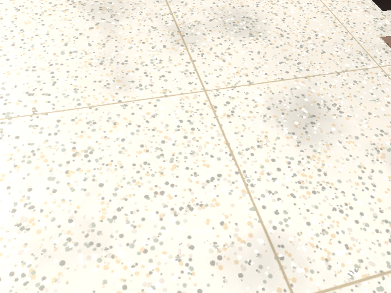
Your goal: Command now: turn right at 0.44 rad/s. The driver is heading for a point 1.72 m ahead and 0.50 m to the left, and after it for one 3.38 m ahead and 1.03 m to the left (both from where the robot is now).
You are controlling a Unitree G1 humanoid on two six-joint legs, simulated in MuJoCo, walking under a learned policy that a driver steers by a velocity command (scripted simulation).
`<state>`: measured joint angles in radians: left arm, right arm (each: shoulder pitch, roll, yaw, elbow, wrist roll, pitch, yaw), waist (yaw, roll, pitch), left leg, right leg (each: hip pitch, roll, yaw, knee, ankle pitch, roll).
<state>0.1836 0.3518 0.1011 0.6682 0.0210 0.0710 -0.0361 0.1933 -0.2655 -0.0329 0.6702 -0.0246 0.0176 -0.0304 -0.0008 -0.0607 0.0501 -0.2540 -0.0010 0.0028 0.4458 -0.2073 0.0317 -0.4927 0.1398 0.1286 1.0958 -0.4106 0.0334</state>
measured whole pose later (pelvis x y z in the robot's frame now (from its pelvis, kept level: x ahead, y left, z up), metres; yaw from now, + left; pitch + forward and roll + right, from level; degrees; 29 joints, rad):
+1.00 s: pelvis +0.51 +0.11 -0.01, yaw +30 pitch +3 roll +0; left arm 0.02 0.27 -0.03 0.59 0.05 -0.06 -0.03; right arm 0.45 -0.31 -0.07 0.83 0.01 -0.07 0.02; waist -0.09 -0.01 0.02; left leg 0.07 -0.18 -0.19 0.27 -0.35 0.16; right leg -0.77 -0.13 0.06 0.70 0.04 0.04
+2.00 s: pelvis +1.36 +0.55 -0.05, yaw +8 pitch +0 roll +1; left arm 0.08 0.31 0.04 0.69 0.02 -0.02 -0.05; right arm 0.43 -0.26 -0.03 0.89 -0.04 -0.06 -0.01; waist -0.01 -0.02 0.04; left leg 0.05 0.06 0.20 1.05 -0.37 -0.03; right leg -0.55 0.10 -0.14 0.75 -0.27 -0.22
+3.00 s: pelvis +1.69 +0.65 +0.00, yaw +17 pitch +1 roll +0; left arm 0.17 0.28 0.03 0.68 0.04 0.01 0.05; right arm 0.20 -0.35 -0.10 0.69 -0.01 0.09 0.06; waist 0.00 0.03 0.04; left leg -0.47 0.00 -0.02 0.97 -0.40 -0.06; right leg -0.20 -0.03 -0.10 0.42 -0.24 -0.01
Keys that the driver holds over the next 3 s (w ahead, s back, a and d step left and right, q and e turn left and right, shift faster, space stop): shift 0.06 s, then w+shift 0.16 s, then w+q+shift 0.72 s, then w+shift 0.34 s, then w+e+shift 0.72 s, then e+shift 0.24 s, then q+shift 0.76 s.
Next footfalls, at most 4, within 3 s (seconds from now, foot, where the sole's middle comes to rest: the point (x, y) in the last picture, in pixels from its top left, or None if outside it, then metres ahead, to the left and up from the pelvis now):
0.22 right None -0.01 -0.11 -0.78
0.68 left None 0.39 0.09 -0.78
1.10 right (152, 185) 0.87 0.14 -0.78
1.52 left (50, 143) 1.06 0.58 -0.78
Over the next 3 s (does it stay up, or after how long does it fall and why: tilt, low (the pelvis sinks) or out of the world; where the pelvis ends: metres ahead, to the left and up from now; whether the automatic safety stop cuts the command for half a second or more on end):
stays up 1.69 0.65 0.00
